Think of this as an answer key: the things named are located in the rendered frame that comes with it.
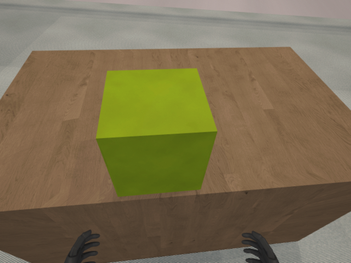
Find carton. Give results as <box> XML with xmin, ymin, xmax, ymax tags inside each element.
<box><xmin>96</xmin><ymin>68</ymin><xmax>217</xmax><ymax>197</ymax></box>

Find left robot hand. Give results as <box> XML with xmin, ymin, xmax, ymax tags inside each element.
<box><xmin>64</xmin><ymin>230</ymin><xmax>100</xmax><ymax>263</ymax></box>

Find right robot hand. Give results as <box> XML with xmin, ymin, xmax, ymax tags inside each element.
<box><xmin>242</xmin><ymin>231</ymin><xmax>279</xmax><ymax>263</ymax></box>

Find pedestal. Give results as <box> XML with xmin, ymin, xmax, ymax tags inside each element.
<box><xmin>0</xmin><ymin>47</ymin><xmax>351</xmax><ymax>263</ymax></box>

